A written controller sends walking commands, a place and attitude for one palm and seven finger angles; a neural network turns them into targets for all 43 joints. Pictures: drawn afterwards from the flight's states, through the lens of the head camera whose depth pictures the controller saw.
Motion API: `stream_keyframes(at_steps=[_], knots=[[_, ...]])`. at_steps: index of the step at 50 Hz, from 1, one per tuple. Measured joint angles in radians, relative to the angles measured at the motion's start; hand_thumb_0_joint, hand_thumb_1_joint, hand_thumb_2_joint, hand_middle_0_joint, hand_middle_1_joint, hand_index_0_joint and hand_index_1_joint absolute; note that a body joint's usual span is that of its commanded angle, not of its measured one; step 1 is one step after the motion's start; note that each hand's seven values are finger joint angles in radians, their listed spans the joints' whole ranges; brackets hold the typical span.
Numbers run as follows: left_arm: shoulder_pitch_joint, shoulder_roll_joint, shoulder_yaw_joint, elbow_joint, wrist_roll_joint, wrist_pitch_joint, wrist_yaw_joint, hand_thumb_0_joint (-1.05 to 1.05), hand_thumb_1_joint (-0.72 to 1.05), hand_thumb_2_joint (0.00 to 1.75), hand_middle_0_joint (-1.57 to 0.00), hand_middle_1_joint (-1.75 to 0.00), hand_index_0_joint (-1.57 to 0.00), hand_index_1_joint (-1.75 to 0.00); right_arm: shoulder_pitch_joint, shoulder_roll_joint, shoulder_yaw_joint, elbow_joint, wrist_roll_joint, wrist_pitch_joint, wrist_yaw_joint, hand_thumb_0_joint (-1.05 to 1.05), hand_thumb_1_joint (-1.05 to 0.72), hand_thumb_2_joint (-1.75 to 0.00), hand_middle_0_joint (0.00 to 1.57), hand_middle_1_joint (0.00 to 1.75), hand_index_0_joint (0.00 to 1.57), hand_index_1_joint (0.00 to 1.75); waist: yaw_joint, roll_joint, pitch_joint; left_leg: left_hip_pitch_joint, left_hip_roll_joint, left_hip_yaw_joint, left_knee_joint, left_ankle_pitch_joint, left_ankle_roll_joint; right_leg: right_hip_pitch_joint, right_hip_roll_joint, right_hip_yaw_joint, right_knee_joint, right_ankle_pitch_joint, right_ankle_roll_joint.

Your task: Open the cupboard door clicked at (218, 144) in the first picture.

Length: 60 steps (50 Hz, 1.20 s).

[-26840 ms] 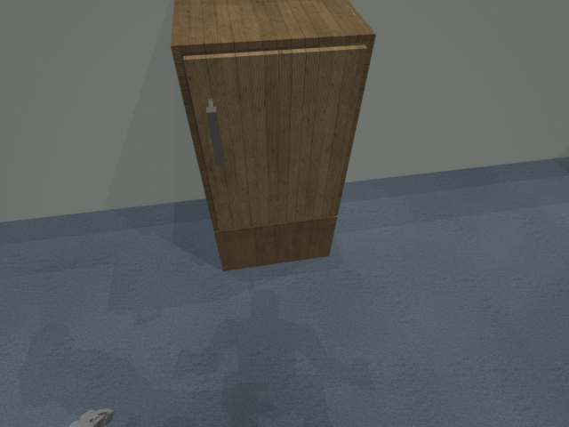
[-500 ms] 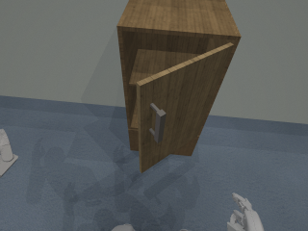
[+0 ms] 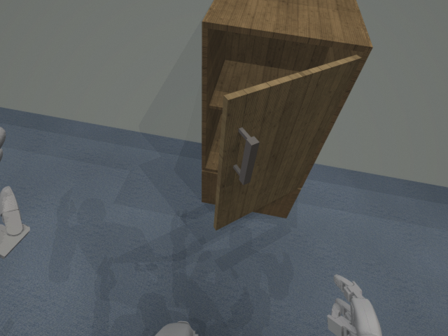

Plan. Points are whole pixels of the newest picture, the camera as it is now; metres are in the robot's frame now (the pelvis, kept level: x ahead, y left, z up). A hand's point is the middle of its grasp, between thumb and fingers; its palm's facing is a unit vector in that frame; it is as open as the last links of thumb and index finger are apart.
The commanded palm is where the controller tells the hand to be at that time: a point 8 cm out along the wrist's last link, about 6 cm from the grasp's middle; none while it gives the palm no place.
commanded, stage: step back with the hand held close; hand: left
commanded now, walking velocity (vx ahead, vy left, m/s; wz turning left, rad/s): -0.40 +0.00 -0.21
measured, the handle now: (243, 157) +0.53 +0.00 -0.04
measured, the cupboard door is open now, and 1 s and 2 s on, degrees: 41 41 41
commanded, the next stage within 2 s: stop stepping back and stand still in 0.24 s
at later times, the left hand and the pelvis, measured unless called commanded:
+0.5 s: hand (56, 322) +0.11 +0.18 +0.18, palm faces +0.18 -0.85 -0.50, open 7.4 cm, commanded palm +0.06 +0.23 +0.19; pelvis -0.14 -0.02 +0.01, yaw -13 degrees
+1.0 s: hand out of the picture +0.02 +0.21 +0.18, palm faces +0.36 -0.85 -0.38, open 7.4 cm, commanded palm -0.02 +0.25 +0.19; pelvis -0.21 -0.02 +0.00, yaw -10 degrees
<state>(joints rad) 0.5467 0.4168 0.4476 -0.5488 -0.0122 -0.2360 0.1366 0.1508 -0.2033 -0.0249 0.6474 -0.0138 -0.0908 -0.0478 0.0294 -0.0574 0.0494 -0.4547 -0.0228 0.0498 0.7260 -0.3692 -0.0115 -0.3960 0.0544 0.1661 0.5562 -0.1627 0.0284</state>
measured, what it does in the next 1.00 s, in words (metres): walks backwards: left foot, then right foot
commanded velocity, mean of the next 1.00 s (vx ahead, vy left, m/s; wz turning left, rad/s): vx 0.01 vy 0.05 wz -0.04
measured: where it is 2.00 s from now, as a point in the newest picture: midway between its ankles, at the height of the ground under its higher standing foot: outside the picture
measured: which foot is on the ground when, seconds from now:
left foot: up 0.00-0.00, down 0.02-0.38, up 0.40-0.52, down 0.54-0.84, up 0.86-1.00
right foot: down 0.00-0.02, up 0.04-0.34, down 0.36-1.00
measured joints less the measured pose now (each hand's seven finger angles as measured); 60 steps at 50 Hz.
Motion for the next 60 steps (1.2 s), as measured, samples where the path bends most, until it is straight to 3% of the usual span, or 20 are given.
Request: stream_keyframes(at_steps=[3,6,9,12,16,18,19,20,22,24,27,29,36,41,46,48,51,53,58,60], knots=[[-0.048,0.017,-0.005,0.002,0.001,0.006,0.000,0.02,0.89,0.90,-0.21,-0.30,-0.22,-0.30,-0.014,-0.008,0.002,-0.028,0.004,-0.014,-0.019,0.01,-0.90,-0.90,0.20,0.30,0.20,0.30,-0.010,0.021,0.017,0.041,0.020,-0.013,-0.150,0.232,0.049,-0.057,0.018,-0.022,0.082,-0.080,0.008],[-0.057,0.030,0.009,0.019,-0.013,0.006,-0.004,0.02,0.89,0.90,-0.21,-0.30,-0.22,-0.30,-0.035,0.022,0.002,-0.022,0.001,-0.043,-0.012,0.01,-0.90,-0.90,0.20,0.30,0.20,0.30,-0.001,0.026,0.031,0.037,0.043,-0.003,-0.164,0.228,0.061,-0.091,0.058,-0.045,0.359,-0.247,0.002],[-0.032,0.015,0.005,-0.006,-0.024,0.025,0.005,0.02,0.89,0.90,-0.21,-0.30,-0.22,-0.30,-0.030,0.047,0.016,-0.021,-0.007,-0.068,0.004,0.01,-0.90,-0.90,0.20,0.30,0.20,0.30,0.017,0.035,0.011,0.044,0.085,0.022,-0.217,0.262,0.053,-0.043,0.052,-0.106,0.461,-0.297,0.002],[-0.044,-0.006,-0.019,-0.018,-0.028,0.036,0.013,0.02,0.89,0.90,-0.21,-0.30,-0.22,-0.30,-0.029,0.061,0.034,-0.017,-0.013,-0.076,0.011,0.01,-0.90,-0.90,0.20,0.30,0.20,0.30,0.027,0.042,-0.015,0.037,0.121,0.047,-0.272,0.313,0.044,0.054,0.025,-0.144,0.405,-0.328,-0.005],[-0.080,0.006,-0.025,-0.001,-0.043,0.038,0.011,0.02,0.89,0.90,-0.21,-0.30,-0.21,-0.30,-0.036,0.074,0.052,-0.020,-0.019,-0.070,0.018,0.01,-0.90,-0.90,0.20,0.30,0.20,0.31,0.011,0.044,-0.045,0.003,0.151,0.068,-0.351,0.400,0.023,0.203,0.004,-0.177,0.153,-0.343,-0.034],[-0.071,0.041,0.002,-0.008,-0.053,0.023,0.007,0.02,0.89,0.90,-0.20,-0.30,-0.21,-0.30,-0.045,0.080,0.058,-0.038,-0.018,-0.058,0.027,0.01,-0.90,-0.90,0.20,0.30,0.21,0.31,0.011,0.011,-0.053,-0.042,0.151,0.102,-0.335,0.408,0.006,0.267,-0.026,-0.157,-0.046,-0.273,-0.066],[-0.065,0.047,0.010,-0.008,-0.050,0.009,0.003,0.02,0.89,0.90,-0.20,-0.30,-0.21,-0.30,-0.055,0.074,0.058,-0.038,-0.018,-0.051,0.030,0.01,-0.90,-0.90,0.20,0.30,0.21,0.31,0.013,0.008,-0.050,-0.076,0.156,0.101,-0.285,0.352,-0.008,0.262,-0.028,-0.136,-0.078,-0.277,-0.054],[-0.060,0.039,-0.001,0.001,-0.043,-0.003,-0.001,0.02,0.89,0.90,-0.20,-0.30,-0.21,-0.30,-0.057,0.061,0.055,-0.025,-0.020,-0.041,0.029,0.01,-0.90,-0.90,0.20,0.30,0.21,0.31,0.007,0.028,-0.040,-0.098,0.157,0.070,-0.216,0.254,-0.017,0.252,-0.011,-0.130,-0.067,-0.267,-0.050],[-0.030,0.043,-0.025,0.004,-0.028,-0.005,-0.004,0.02,0.89,0.90,-0.21,-0.30,-0.21,-0.30,-0.023,0.041,0.051,-0.005,-0.007,-0.022,0.021,0.01,-0.90,-0.90,0.20,0.30,0.21,0.31,-0.007,0.026,-0.045,-0.116,0.108,0.020,-0.048,0.108,-0.017,0.252,-0.013,-0.117,-0.067,-0.234,-0.050],[0.020,0.054,-0.023,-0.002,-0.020,0.002,-0.003,0.02,0.89,0.90,-0.21,-0.30,-0.22,-0.30,0.027,0.023,0.054,0.001,0.003,-0.007,0.005,0.01,-0.90,-0.90,0.20,0.30,0.20,0.30,-0.020,-0.001,-0.067,-0.081,0.056,0.019,0.011,0.074,-0.007,0.257,-0.027,-0.095,-0.081,-0.211,-0.050],[0.068,0.052,-0.015,0.015,-0.025,0.016,0.006,0.02,0.89,0.90,-0.21,-0.30,-0.22,-0.30,0.096,-0.031,0.043,-0.004,0.009,-0.005,-0.017,0.01,-0.90,-0.90,0.20,0.30,0.20,0.30,-0.054,0.023,-0.099,0.054,0.027,0.021,-0.129,0.221,0.014,0.267,-0.008,-0.091,-0.088,-0.201,-0.049],[0.052,0.057,-0.019,0.050,-0.031,0.020,0.006,0.02,0.89,0.90,-0.21,-0.30,-0.22,-0.30,0.125,-0.058,0.017,0.013,0.018,-0.011,-0.029,0.01,-0.90,-0.90,0.20,0.30,0.20,0.30,-0.084,0.045,-0.108,0.102,0.027,-0.005,-0.200,0.162,0.045,0.267,0.007,-0.114,-0.075,-0.209,-0.048],[0.071,0.035,-0.018,0.086,-0.032,0.032,0.010,0.02,0.89,0.90,-0.21,-0.30,-0.22,-0.30,0.157,-0.068,0.005,0.022,0.006,-0.038,-0.037,0.02,-0.91,-0.90,0.20,0.30,0.20,0.30,-0.112,0.027,-0.095,0.118,0.017,-0.008,-0.258,0.242,0.048,0.258,-0.004,-0.125,-0.075,-0.175,-0.048],[0.087,0.028,-0.024,0.063,-0.022,0.024,0.011,0.02,0.89,0.90,-0.21,-0.30,-0.22,-0.30,0.152,-0.027,0.014,0.013,-0.005,-0.047,-0.040,0.02,-0.91,-0.90,0.20,0.30,0.20,0.30,-0.095,0.048,-0.095,0.090,0.017,-0.031,-0.260,0.178,0.033,0.230,-0.008,-0.163,-0.067,-0.206,-0.066],[0.050,-0.002,-0.030,0.071,-0.013,0.010,0.020,0.02,0.89,0.90,-0.21,-0.30,-0.22,-0.30,0.136,-0.006,0.028,0.038,-0.006,-0.034,-0.028,0.01,-0.90,-0.90,0.20,0.30,0.20,0.30,-0.021,0.047,-0.108,0.020,0.015,-0.027,0.033,0.044,0.022,0.205,-0.017,-0.149,-0.045,-0.132,-0.087],[0.002,-0.029,-0.043,0.110,-0.006,0.006,0.025,0.02,0.89,0.90,-0.21,-0.30,-0.22,-0.30,0.141,-0.004,0.035,0.049,-0.002,-0.031,-0.029,0.01,-0.90,-0.90,0.20,0.30,0.20,0.30,-0.008,0.043,-0.125,0.059,0.027,-0.015,0.015,0.026,0.032,0.200,-0.028,-0.150,-0.025,-0.151,-0.072],[-0.076,-0.068,-0.066,0.156,-0.001,0.016,0.030,0.02,0.89,0.90,-0.21,-0.30,-0.22,-0.30,0.140,-0.019,0.038,0.040,0.003,-0.042,-0.040,0.01,-0.90,-0.90,0.20,0.30,0.20,0.30,-0.017,0.071,-0.129,0.147,0.054,-0.028,-0.144,0.042,0.051,0.174,-0.029,-0.183,0.036,-0.191,-0.055],[-0.099,-0.077,-0.062,0.173,-0.005,0.023,0.030,0.02,0.89,0.90,-0.21,-0.30,-0.21,-0.30,0.107,-0.010,0.041,0.043,0.006,-0.043,-0.042,0.01,-0.90,-0.90,0.20,0.30,0.20,0.30,-0.020,0.061,-0.099,0.144,0.046,-0.019,-0.130,0.112,0.027,0.165,-0.042,-0.177,0.073,-0.206,-0.045],[-0.040,-0.045,-0.037,0.147,-0.004,0.042,0.022,0.02,0.89,0.90,-0.21,-0.30,-0.21,-0.30,0.084,0.032,0.062,0.013,0.005,-0.062,-0.036,0.01,-0.90,-0.90,0.20,0.30,0.20,0.30,-0.045,0.051,-0.075,0.154,0.052,-0.009,-0.149,0.115,0.007,0.173,-0.036,-0.166,0.049,-0.195,-0.053],[-0.092,-0.031,-0.103,0.262,0.023,0.038,-0.019,0.02,0.89,0.90,-0.20,-0.30,-0.21,-0.30,0.075,0.023,0.041,0.058,0.005,-0.082,0.005,0.01,-0.90,-0.90,0.20,0.30,0.20,0.30,-0.033,0.075,-0.086,0.122,0.060,-0.019,-0.129,0.115,0.003,0.160,-0.029,-0.179,0.039,-0.187,-0.054]])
